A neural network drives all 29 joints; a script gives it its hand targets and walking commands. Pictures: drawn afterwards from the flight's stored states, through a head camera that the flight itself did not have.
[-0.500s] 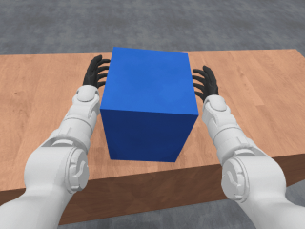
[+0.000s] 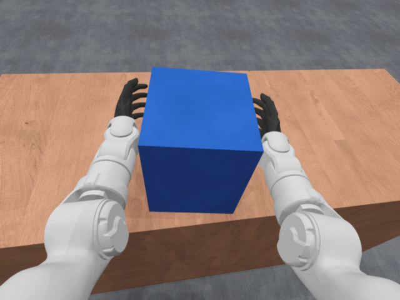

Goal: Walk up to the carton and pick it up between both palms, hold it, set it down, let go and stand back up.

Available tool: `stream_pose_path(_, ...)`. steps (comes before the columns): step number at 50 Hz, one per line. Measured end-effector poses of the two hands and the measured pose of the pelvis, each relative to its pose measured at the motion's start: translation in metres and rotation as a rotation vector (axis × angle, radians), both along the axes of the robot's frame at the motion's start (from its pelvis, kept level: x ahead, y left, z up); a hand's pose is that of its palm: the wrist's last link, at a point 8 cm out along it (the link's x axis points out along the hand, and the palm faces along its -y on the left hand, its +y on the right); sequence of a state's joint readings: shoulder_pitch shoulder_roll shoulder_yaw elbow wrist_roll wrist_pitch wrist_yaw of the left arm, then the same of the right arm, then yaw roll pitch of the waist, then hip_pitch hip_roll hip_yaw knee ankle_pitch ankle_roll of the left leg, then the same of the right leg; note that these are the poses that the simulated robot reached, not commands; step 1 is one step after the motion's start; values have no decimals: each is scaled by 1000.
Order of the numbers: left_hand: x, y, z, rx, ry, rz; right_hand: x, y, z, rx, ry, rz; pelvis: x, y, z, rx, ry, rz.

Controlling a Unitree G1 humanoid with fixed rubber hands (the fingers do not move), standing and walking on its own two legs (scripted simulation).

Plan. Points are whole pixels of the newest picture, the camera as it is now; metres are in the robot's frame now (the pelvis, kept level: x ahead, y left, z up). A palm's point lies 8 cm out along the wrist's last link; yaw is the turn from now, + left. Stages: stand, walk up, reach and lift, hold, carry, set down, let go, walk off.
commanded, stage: reach and lift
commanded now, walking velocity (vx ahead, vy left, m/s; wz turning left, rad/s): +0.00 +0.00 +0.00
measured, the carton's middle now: (195, 145) +0.45 +0.04 +0.04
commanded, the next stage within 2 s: none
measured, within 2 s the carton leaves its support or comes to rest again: leaves its support in 0.88 s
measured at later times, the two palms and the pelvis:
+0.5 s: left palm (123, 121) +0.44 +0.19 +0.11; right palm (271, 134) +0.44 -0.11 +0.11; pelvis +0.01 +0.00 +0.00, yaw +2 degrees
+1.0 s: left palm (123, 122) +0.43 +0.19 +0.11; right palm (272, 134) +0.44 -0.11 +0.11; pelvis +0.01 -0.01 +0.01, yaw +2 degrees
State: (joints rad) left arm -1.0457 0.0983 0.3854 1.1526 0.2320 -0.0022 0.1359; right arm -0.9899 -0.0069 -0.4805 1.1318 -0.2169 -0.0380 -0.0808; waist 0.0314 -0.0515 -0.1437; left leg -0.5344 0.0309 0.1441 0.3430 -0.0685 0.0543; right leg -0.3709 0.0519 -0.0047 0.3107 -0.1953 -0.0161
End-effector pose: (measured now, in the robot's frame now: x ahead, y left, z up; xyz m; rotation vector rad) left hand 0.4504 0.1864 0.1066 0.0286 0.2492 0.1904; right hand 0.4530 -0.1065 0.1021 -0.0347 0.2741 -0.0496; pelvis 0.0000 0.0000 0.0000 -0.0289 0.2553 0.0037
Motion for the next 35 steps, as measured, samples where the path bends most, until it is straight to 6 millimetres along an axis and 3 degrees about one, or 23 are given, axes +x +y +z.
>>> stream_pose_path(11, 3, -3, 4, -27, -10, -7, 2, -2, 5, 10, 13, -18, -2, -1, -2, -3, 12, 14)
stream_pose_path(23, -14, 0, 4, -35, -37, -11, -10, -1, 8, -24, -60, 22, 7, -2, 5, 22, -92, 23)
stream_pose_path(35, -15, 0, 4, -36, -27, -14, -10, -1, 8, -44, -60, 28, 10, -7, 5, 28, -103, 25)
